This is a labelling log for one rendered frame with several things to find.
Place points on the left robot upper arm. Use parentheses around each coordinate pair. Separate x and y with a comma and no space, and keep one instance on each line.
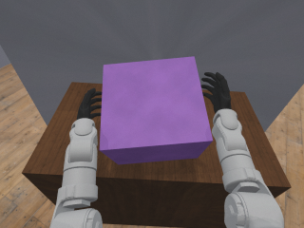
(83,218)

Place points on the pedestal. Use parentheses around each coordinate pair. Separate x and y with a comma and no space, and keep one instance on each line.
(186,193)

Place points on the right robot forearm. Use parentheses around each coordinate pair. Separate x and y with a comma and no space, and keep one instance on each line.
(239,172)

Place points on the robot right hand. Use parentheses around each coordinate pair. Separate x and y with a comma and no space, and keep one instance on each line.
(221,98)

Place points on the right robot upper arm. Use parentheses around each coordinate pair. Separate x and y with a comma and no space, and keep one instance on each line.
(251,210)

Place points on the robot left hand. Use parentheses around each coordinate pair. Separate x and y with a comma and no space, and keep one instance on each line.
(85,107)

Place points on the left robot forearm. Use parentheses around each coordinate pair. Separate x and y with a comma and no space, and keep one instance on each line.
(79,187)

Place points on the carton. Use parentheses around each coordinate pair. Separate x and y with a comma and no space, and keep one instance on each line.
(153,111)

